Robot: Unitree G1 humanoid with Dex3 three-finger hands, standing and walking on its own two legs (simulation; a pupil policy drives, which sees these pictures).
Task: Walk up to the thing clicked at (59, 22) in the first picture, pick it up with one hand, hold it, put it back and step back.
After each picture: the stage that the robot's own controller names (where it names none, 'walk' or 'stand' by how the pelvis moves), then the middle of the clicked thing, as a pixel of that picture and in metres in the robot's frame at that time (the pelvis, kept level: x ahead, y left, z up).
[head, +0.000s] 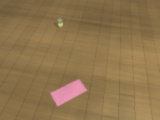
stand; (60, 23) +1.73 +0.25 -0.72
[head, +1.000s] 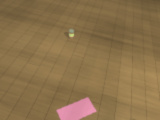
walk; (71, 34) +1.60 +0.05 -0.70
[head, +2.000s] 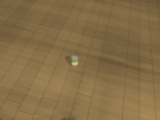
walk; (74, 61) +1.00 +0.02 -0.70
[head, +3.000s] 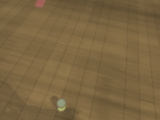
walk; (61, 106) +0.59 +0.09 -0.71
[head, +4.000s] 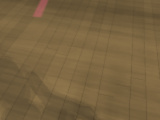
walk; out of the picture +0.39 +0.18 -0.70
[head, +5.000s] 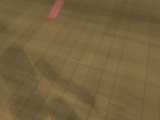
stand; out of the picture +0.32 +0.14 -0.72
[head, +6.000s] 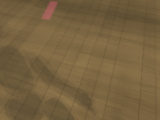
stand; out of the picture +0.30 +0.14 -0.72
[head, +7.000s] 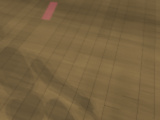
stand; out of the picture +0.31 +0.15 -0.73
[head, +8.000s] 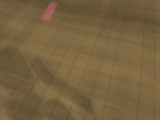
stand; out of the picture +0.30 +0.15 -0.73
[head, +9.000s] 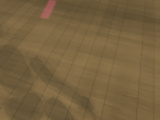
go down; out of the picture +0.30 +0.16 -0.73
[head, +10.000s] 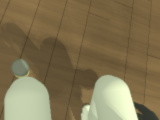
go down; (21, 69) +0.38 +0.19 -0.31
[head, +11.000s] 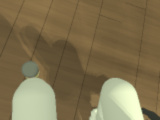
approach; (31, 71) +0.38 +0.19 -0.30
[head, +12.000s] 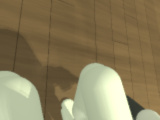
close in; out of the picture +0.37 +0.22 -0.22
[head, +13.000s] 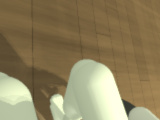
close; out of the picture +0.38 +0.24 -0.21
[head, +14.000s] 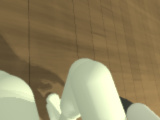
lift; out of the picture +0.38 +0.24 -0.22
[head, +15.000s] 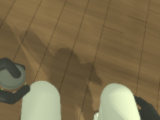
lift; (13, 84) +0.30 +0.23 -0.06
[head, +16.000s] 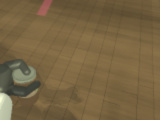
hold; (26, 86) +0.33 +0.18 +0.05
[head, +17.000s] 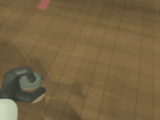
hold; (33, 91) +0.32 +0.17 +0.01
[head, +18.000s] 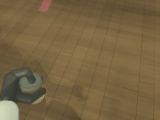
crouch; (33, 92) +0.32 +0.17 +0.01
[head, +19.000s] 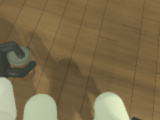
crouch; (22, 64) +0.40 +0.19 -0.09
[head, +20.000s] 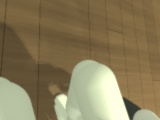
lower; out of the picture +0.40 +0.27 -0.22
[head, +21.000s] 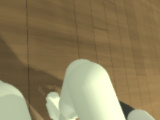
lower; out of the picture +0.41 +0.28 -0.23
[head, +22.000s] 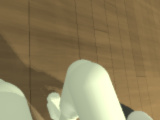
lower; out of the picture +0.41 +0.28 -0.23
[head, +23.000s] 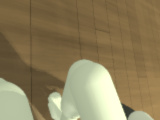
lower; out of the picture +0.41 +0.27 -0.23
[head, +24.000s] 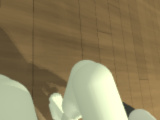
loosen; out of the picture +0.40 +0.26 -0.23
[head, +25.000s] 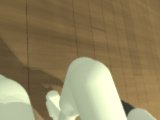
withdraw; out of the picture +0.39 +0.25 -0.22
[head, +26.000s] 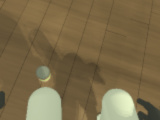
walk; (44, 74) +0.42 +0.19 -0.40
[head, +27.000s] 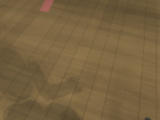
stand; out of the picture +0.34 +0.15 -0.66
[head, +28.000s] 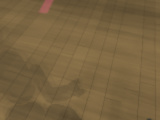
stand; out of the picture +0.35 +0.16 -0.66
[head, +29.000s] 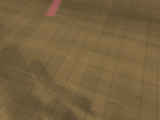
stand; out of the picture +0.36 +0.15 -0.70
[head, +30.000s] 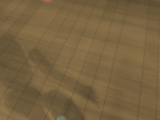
walk; out of the picture +0.38 +0.14 -0.71
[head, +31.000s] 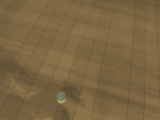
walk; (61, 98) +0.53 +0.10 -0.71
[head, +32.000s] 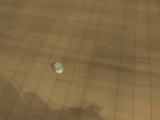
walk; (58, 69) +0.84 +0.27 -0.70
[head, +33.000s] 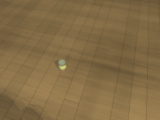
stand; (62, 65) +0.99 +0.19 -0.71
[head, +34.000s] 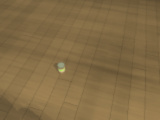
stand; (61, 68) +0.98 +0.19 -0.73
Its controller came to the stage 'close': yes
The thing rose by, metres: 0.71
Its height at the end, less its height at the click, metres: +0.00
